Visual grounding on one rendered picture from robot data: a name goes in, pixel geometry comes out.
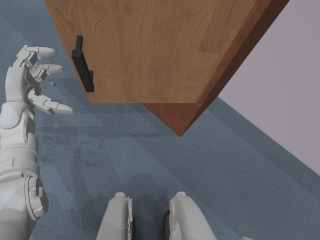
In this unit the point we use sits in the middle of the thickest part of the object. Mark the handle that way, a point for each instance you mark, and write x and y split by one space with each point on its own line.
78 58

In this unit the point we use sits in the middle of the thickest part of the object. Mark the robot right shin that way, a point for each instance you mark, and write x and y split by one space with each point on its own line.
175 232

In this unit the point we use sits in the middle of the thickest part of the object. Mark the robot left shin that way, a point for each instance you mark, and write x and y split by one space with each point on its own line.
129 226

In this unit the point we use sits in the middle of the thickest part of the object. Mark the robot left upper arm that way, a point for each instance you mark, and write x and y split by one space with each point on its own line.
22 202

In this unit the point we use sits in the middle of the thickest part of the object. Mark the robot left forearm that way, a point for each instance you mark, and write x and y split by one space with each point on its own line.
18 143

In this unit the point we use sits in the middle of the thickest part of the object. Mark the robot left hand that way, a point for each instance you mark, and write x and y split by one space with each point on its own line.
20 82

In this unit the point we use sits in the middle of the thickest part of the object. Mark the cupboard door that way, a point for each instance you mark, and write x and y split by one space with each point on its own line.
149 51

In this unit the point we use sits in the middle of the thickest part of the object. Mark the robot shin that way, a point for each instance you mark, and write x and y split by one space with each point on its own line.
129 226
175 232

